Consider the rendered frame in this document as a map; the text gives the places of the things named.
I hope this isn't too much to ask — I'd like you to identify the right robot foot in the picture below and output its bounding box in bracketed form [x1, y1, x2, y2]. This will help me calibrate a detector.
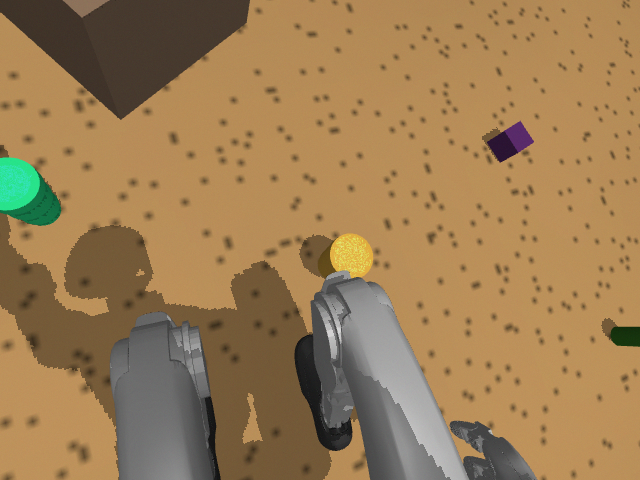
[294, 334, 352, 451]

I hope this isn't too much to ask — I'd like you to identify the right robot hand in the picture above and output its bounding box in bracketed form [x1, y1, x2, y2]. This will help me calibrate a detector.
[450, 421, 537, 480]

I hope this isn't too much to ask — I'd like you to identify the left robot foot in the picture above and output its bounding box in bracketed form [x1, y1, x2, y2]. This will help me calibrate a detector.
[205, 397, 221, 480]

